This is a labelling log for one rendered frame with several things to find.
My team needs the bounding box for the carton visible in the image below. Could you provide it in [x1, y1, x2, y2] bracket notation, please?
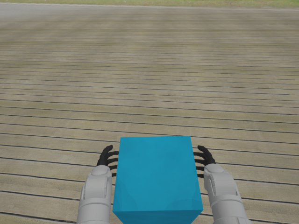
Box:
[113, 136, 203, 224]

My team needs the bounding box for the right robot hand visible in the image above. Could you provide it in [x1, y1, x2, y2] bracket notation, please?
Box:
[193, 145, 216, 178]

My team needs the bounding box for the robot right forearm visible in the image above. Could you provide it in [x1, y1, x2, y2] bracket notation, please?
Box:
[203, 164, 253, 224]

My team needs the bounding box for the left robot hand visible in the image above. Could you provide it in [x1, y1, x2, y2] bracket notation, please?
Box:
[97, 145, 119, 177]

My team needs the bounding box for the robot left forearm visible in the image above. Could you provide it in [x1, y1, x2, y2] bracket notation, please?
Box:
[76, 165, 112, 224]

